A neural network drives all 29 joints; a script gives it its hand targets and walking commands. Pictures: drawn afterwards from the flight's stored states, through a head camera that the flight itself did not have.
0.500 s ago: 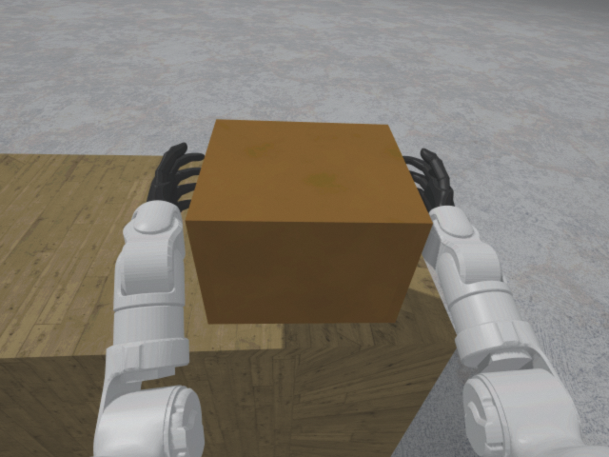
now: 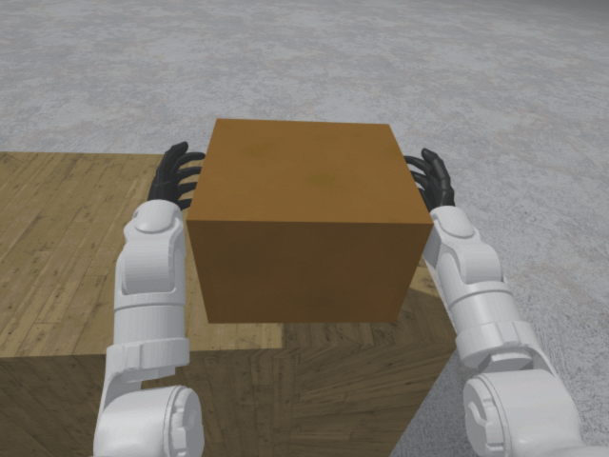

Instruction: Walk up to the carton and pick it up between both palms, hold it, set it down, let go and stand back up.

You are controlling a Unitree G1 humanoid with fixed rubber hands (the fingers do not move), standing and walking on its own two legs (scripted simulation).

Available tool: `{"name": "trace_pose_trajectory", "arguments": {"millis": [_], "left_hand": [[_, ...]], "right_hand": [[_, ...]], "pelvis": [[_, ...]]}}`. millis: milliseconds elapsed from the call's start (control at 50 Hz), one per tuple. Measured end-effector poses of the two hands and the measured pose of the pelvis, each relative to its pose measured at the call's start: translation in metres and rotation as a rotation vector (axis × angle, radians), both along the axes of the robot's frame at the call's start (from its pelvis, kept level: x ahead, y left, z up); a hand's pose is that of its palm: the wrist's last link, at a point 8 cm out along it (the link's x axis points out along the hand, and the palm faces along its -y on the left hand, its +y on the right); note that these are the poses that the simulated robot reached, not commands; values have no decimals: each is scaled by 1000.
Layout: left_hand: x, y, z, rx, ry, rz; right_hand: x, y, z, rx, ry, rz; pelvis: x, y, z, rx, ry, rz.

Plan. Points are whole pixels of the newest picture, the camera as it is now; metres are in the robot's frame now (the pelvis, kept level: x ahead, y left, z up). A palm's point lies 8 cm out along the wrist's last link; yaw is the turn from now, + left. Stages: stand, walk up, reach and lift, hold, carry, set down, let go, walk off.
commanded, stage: hold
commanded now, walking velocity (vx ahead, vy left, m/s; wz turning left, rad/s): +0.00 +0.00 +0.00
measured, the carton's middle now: (304, 218) +0.39 +0.01 +0.15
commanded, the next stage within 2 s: set down in 0.48 s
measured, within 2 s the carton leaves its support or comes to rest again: neither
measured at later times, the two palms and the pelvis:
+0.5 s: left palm (176, 195) +0.36 +0.17 +0.20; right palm (449, 209) +0.35 -0.18 +0.19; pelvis +0.00 +0.00 +0.00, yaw -1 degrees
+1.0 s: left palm (174, 195) +0.38 +0.18 +0.19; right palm (431, 225) +0.36 -0.17 +0.16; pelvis +0.01 +0.01 +0.00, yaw +0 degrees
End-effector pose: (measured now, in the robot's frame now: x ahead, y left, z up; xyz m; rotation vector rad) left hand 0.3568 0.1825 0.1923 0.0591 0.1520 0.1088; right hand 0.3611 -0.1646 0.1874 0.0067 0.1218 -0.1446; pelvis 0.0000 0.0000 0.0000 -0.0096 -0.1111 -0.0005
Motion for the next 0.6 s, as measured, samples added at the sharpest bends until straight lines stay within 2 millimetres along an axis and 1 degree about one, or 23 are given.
{"name": "trace_pose_trajectory", "arguments": {"millis": [160, 200, 280, 480, 600], "left_hand": [[0, 0, 0, 0, 0, 2], [-2, -1, 3, 2, -16, 0], [-2, -5, 9, 2, -36, -8], [1, -13, 13, 0, -39, -27], [1, -9, 6, -7, -17, -28]], "right_hand": [[0, 0, 0, 0, 0, 2], [-1, -1, 3, 9, -17, 0], [-5, -5, 7, 18, -36, -11], [-10, -13, 6, 13, -38, -31], [-7, -9, 0, -2, -14, -23]], "pelvis": [[0, 0, 0, 0, 0, 0], [1, 0, 0, 0, 6, 4], [2, 0, 0, 1, 1, 4], [5, 2, 0, 2, -12, -10], [5, 2, 0, 4, -23, -24]]}}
